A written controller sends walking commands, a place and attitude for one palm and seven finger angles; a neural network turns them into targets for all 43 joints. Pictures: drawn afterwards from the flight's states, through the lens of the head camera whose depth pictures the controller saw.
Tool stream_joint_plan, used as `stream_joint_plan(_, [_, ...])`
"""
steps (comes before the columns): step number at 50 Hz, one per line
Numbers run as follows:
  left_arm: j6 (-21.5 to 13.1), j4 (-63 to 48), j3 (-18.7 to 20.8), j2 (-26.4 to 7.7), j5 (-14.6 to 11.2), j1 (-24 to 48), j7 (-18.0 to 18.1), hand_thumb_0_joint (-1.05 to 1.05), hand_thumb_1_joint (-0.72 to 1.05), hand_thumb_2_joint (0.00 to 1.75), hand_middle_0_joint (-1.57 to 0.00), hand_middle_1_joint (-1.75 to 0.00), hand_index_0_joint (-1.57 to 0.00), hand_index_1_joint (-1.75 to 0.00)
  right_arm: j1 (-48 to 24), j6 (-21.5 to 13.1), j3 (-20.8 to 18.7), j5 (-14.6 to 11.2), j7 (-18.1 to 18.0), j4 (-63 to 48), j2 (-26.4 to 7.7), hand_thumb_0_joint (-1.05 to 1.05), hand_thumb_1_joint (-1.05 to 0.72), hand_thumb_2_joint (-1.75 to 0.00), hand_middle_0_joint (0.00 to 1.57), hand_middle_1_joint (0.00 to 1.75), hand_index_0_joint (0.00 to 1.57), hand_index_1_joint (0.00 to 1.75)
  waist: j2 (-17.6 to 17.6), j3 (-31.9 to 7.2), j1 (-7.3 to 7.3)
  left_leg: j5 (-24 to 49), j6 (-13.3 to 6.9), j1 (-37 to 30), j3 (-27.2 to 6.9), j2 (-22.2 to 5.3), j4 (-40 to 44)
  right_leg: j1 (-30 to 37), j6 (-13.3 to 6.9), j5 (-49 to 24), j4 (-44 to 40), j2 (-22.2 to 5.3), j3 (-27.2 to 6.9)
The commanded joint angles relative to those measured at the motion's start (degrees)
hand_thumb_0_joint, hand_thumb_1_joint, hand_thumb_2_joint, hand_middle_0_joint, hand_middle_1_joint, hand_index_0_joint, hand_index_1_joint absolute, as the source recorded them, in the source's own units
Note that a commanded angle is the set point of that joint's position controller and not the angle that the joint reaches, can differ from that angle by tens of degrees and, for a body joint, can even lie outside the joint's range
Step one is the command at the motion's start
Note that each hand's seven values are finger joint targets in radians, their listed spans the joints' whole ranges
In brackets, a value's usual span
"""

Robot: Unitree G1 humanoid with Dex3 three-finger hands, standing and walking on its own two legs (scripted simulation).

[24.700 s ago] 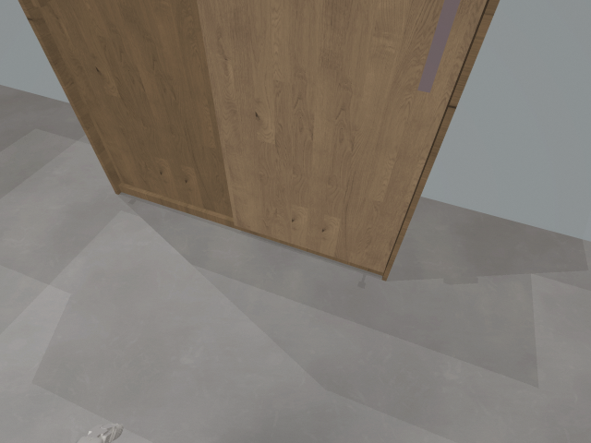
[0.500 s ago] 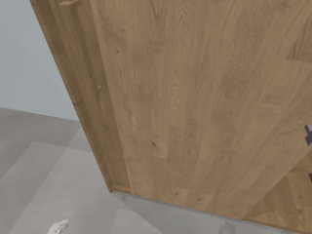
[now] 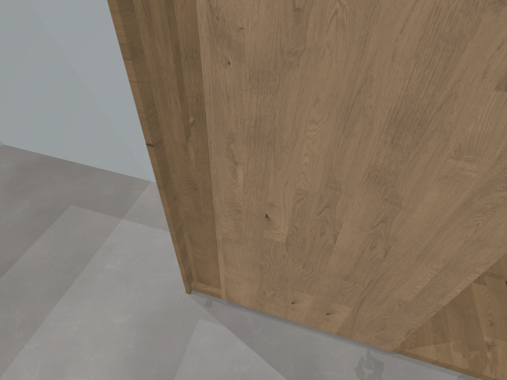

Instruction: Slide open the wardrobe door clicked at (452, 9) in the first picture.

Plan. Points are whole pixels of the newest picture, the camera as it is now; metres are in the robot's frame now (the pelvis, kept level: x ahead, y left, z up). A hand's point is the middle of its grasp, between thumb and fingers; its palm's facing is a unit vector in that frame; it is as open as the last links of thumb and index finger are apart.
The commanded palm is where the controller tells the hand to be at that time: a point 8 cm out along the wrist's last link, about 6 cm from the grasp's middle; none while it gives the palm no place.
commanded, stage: stop walking and hold the door there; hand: right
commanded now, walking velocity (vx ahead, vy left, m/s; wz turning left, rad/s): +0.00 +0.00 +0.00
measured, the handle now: out of the picture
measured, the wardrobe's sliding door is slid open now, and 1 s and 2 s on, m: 0.49 0.49 0.49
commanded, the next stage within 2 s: loosen the grip on the handle in 1.76 s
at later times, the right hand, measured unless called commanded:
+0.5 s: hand out of the picture +0.39 -0.39 +0.21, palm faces +0.53 +0.82 -0.22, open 5.9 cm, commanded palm +0.35 -0.41 +0.18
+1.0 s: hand out of the picture +0.39 -0.39 +0.21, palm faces +0.36 +0.92 -0.14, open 6.4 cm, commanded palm +0.35 -0.42 +0.18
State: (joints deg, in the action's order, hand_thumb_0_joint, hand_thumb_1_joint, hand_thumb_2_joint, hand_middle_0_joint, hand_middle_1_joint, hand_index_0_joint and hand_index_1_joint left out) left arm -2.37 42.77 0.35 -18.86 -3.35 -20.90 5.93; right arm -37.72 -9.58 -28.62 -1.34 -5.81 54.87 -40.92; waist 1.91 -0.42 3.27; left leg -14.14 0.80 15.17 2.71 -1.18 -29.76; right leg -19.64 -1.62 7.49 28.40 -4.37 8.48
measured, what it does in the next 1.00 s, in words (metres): steps to the right: left foot, then right foot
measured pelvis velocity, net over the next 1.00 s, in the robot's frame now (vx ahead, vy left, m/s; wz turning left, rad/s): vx -0.01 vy -0.17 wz -0.11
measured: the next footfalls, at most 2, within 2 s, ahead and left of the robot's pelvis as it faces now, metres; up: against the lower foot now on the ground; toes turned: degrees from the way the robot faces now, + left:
left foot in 0.70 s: -0.02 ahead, +0.03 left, +0.00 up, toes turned +7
right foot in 0.98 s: +0.10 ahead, -0.36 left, +0.00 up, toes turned -15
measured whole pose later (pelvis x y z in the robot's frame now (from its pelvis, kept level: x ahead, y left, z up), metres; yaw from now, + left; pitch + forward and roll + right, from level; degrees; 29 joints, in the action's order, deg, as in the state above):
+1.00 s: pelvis -0.01 -0.17 -0.02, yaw -7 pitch -1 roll -2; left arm -2.1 40.4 2.3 -17.7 -1.8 -11.5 4.5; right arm -34.8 -10.0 -11.7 -2.6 -6.2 16.0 -17.7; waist -0.2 8.0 -0.4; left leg -28.5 4.3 15.0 5.1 -13.5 -50.1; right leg -22.8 1.9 8.7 34.9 -6.7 6.3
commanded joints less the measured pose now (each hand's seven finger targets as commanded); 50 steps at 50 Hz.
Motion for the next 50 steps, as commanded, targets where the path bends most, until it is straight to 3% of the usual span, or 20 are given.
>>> stream_joint_plan(1, [-2.8, -6.8, 3.0, -8.7, 0.2, 2.4, 0.6, 0.00, 0.90, 0.90, -0.20, -0.30, -0.20, -0.30, -14.3, -1.6, 0.1, 1.5, 0.1, -6.2, -15.2, 0.00, -0.90, -0.90, 0.45, 1.40, 0.45, 1.40, 1.6, -7.2, -2.24, -6.3, -1.2, 0.6, -4.5, -3.9, 8.0, 4.5, 0.2, 13.7, -6.2, -5.2, -7.4])
stream_joint_plan(7, [-2.4, -5.7, 3.1, -8.8, 0.3, 2.7, 0.5, 0.00, 0.90, 0.90, -0.20, -0.30, -0.20, -0.30, -14.2, -2.2, -2.6, 1.8, 0.3, -4.5, -18.6, 0.00, -0.90, -0.90, 0.45, 1.40, 0.45, 1.40, -4.3, -6.9, -1.91, -3.4, -2.2, 4.8, -9.0, -8.6, 10.7, 7.3, 0.8, 5.5, 2.3, -2.3, -6.1])
stream_joint_plan(12, [-1.3, -6.0, 3.7, -8.4, 0.2, 4.3, 0.0, 0.00, 0.90, 0.90, -0.20, -0.30, -0.20, -0.30, -13.6, -2.6, -4.1, 2.1, 0.9, -3.9, -20.1, 0.00, -0.90, -0.90, 0.45, 1.40, 0.45, 1.40, -11.2, -4.3, -3.38, 8.2, -5.9, -2.5, -15.2, -19.1, 11.9, -3.5, 1.8, 13.7, 12.9, 1.4, -7.4])
stream_joint_plan(15, [-1.7, -5.3, 3.8, -8.6, 0.5, 4.8, -0.2, 0.00, 0.90, 0.90, -0.20, -0.30, -0.20, -0.30, -13.7, -2.5, -2.2, 1.5, 1.4, -6.0, -17.1, 0.00, -0.90, -0.90, 0.45, 1.40, 0.45, 1.40, -12.5, -4.0, -2.98, 16.3, -6.4, -3.7, -12.4, -21.5, 9.1, -2.5, 1.7, 14.6, 12.1, 1.1, -8.7])
stream_joint_plan(19, [-1.4, -6.2, 3.9, -7.3, 0.9, 7.1, -0.1, 0.00, 0.90, 0.90, -0.20, -0.30, -0.20, -0.30, -15.5, -4.8, 1.6, 1.3, 1.8, -15.1, -11.5, 0.00, -0.90, -0.90, 0.45, 1.40, 0.45, 1.40, -8.0, -5.4, -2.43, 13.7, -1.4, 2.9, -3.6, -15.4, -0.4, 9.4, 1.3, -2.6, -1.5, -0.1, -5.8])
stream_joint_plan(22, [-1.1, -9.3, 3.4, -6.9, 0.9, 8.3, -1.2, 0.00, 0.90, 0.90, -0.20, -0.30, -0.20, -0.30, -16.2, -6.8, 7.8, 0.9, 2.2, -23.0, -3.7, 0.00, -0.90, -0.90, 0.45, 1.40, 0.45, 1.40, 13.9, -8.4, -2.17, -21.3, 2.0, 9.9, 2.0, -2.5, -29.4, 8.7, -7.7, -12.7, -11.6, -14.0, -25.7])
stream_joint_plan(25, [-2.1, -9.0, 3.3, -6.0, 0.0, 9.6, -1.0, 0.00, 0.90, 0.90, -0.20, -0.30, -0.20, -0.30, -18.2, -5.8, 11.0, -1.0, 1.6, -29.2, 0.0, 0.00, -0.90, -0.90, 0.45, 1.40, 0.45, 1.40, 4.8, -12.7, -2.30, -18.0, 2.3, 12.4, 1.8, -2.8, -35.8, 14.2, -10.0, -12.7, -7.5, -11.0, -20.5])
stream_joint_plan(31, [-3.1, -9.6, 1.6, -4.0, 0.6, 12.2, -1.8, 0.00, 0.90, 0.90, -0.20, -0.30, -0.20, -0.30, -19.3, -3.7, 8.3, -0.7, 1.3, -28.5, -3.2, 0.00, -0.90, -0.90, 0.45, 1.40, 0.45, 1.40, 8.5, -13.2, -4.56, -15.7, 1.4, -3.2, 7.2, -2.8, -10.7, 7.2, -7.9, -2.3, -9.0, -5.5, -13.5])
stream_joint_plan(32, [-3.3, -10.1, 1.2, -3.6, 0.9, 13.1, -2.3, 0.00, 0.90, 0.90, -0.20, -0.30, -0.20, -0.30, -20.0, -3.7, 8.4, -0.7, 1.5, -29.0, -2.9, 0.00, -0.90, -0.90, 0.45, 1.40, 0.45, 1.40, 7.4, -13.8, -5.61, -11.3, 0.2, -11.1, 6.5, -3.9, -1.6, 2.5, -6.1, 0.2, -5.7, -4.4, -13.0])
stream_joint_plan(33, [-3.0, -10.3, 1.4, -3.4, 1.2, 13.0, -2.8, 0.00, 0.90, 0.90, -0.20, -0.30, -0.20, -0.30, -18.9, -3.5, 7.3, -0.3, 1.6, -27.4, -4.3, 0.00, -0.90, -0.90, 0.45, 1.40, 0.45, 1.40, -0.4, -13.3, -6.77, -5.0, -3.4, -21.5, -1.0, -11.6, 10.5, -7.9, -2.7, 7.6, 4.0, -1.3, -11.0])
stream_joint_plan(34, [-2.0, -10.7, 2.2, -3.8, 1.7, 11.1, -3.0, 0.00, 0.90, 0.90, -0.20, -0.30, -0.20, -0.30, -17.5, -3.0, 4.8, 0.1, 1.5, -24.6, -8.4, 0.00, -0.90, -0.90, 0.45, 1.40, 0.45, 1.40, -21.7, -9.7, -6.56, 0.3, -11.2, -30.0, -30.4, -31.2, 17.7, -27.0, 2.9, 21.9, 25.2, 6.2, -7.5])
stream_joint_plan(35, [-2.1, -9.2, 2.9, -7.7, 2.9, 9.8, -3.2, 0.00, 0.90, 0.90, -0.20, -0.30, -0.20, -0.30, -15.0, -2.3, 2.4, -1.4, 0.7, -20.1, -8.9, 0.00, -0.90, -0.90, 0.45, 1.40, 0.45, 1.40, -15.4, -8.9, -5.94, 13.2, -12.7, -26.0, -31.5, -37.8, 15.2, -29.7, 4.7, 20.7, 39.1, 4.4, -14.5])
stream_joint_plan(36, [-2.9, -8.6, 2.3, -5.2, 2.5, 9.1, -3.5, 0.00, 0.90, 0.90, -0.20, -0.30, -0.20, -0.30, -17.3, -2.0, 5.8, -1.8, 1.1, -25.0, -4.5, 0.00, -0.90, -0.90, 0.45, 1.40, 0.45, 1.40, -11.5, -11.6, -4.13, 17.0, -10.2, -25.6, -23.1, -33.2, 10.5, -28.1, 4.7, 17.0, 43.0, 2.8, -16.9])
stream_joint_plan(38, [-3.6, -9.5, 0.9, -3.0, 1.5, 12.7, -3.6, 0.00, 0.90, 0.90, -0.20, -0.30, -0.20, -0.30, -22.9, -3.1, 7.9, -1.6, 1.6, -32.1, -1.8, 0.00, -0.90, -0.90, 0.45, 1.40, 0.45, 1.40, -16.4, -5.2, -3.71, 26.5, -3.7, -21.5, -6.6, -25.9, 7.2, -27.8, 4.8, 13.8, 42.3, 1.0, -12.3])
stream_joint_plan(44, [-2.6, -10.0, 1.6, -0.4, 2.1, 14.2, -1.6, 0.00, 0.90, 0.90, -0.20, -0.30, -0.20, -0.30, -19.5, -4.0, 10.3, -0.1, 2.2, -39.6, 4.5, 0.00, -0.90, -0.90, 0.45, 1.40, 0.45, 1.40, -17.2, -7.5, -5.27, 32.2, -2.3, -10.1, 7.1, -17.5, 0.4, 0.7, 3.0, 7.7, 9.9, 4.1, 3.9])
stream_joint_plan(46, [-2.2, -9.7, 2.5, -0.8, 2.1, 13.3, -0.6, 0.00, 0.90, 0.90, -0.20, -0.30, -0.20, -0.30, -19.4, -4.4, 12.9, -0.3, 1.8, -45.0, 8.3, 0.00, -0.90, -0.90, 0.45, 1.40, 0.45, 1.40, -11.7, -12.0, -2.74, 27.9, -0.4, -4.9, 9.4, -13.6, -10.8, 15.2, 2.8, -3.9, 0.2, 5.2, 7.5])
stream_joint_plan(47, [-2.2, -10.0, 3.4, -2.5, 1.9, 12.8, -0.4, 0.00, 0.90, 0.90, -0.20, -0.30, -0.20, -0.30, -18.7, -5.2, 14.6, -0.6, 1.8, -48.1, 10.4, 0.00, -0.90, -0.90, 0.45, 1.40, 0.45, 1.40, -2.0, -15.9, -2.23, 16.5, 0.6, 2.0, 8.5, -10.2, -19.7, 23.7, 0.8, -10.6, 1.5, -0.8, 0.5])
stream_joint_plan(48, [-2.7, -10.7, 3.5, -4.4, 1.6, 12.4, -0.8, 0.00, 0.90, 0.90, -0.20, -0.30, -0.20, -0.30, -21.1, -5.8, 18.6, -1.5, 1.9, -53.0, 14.9, 0.00, -0.90, -0.90, 0.45, 1.40, 0.45, 1.40, 11.5, -19.1, -1.41, -13.6, 2.2, 11.7, 5.7, -3.5, -33.2, 28.2, -5.6, -26.5, -0.9, -14.4, -18.4])
stream_joint_plan(49, [-3.3, -11.4, 3.3, -3.8, 1.4, 12.4, -1.5, 0.00, 0.90, 0.90, -0.20, -0.30, -0.20, -0.30, -25.0, -6.4, 22.1, -1.6, 2.3, -56.9, 18.3, 0.00, -0.90, -0.90, 0.45, 1.40, 0.45, 1.40, 9.8, -19.4, -1.08, -23.2, 1.6, 11.7, -0.2, -1.4, -38.7, 23.9, -9.5, -23.5, -4.6, -19.1, -26.9])
stream_joint_plan(50, [-3.6, -11.9, 3.4, -2.2, 0.7, 12.9, -1.5, 0.00, 0.90, 0.90, -0.20, -0.30, -0.20, -0.30, -18.6, -5.4, 24.5, -1.9, 2.6, -52.6, 22.3, 0.00, -0.90, -0.90, 0.45, 1.40, 0.45, 1.40, 1.2, -12.3, -1.58, -21.1, 1.8, 15.3, -1.9, -2.0, -34.1, 21.6, -12.1, -26.7, -3.5, -19.8, -26.5])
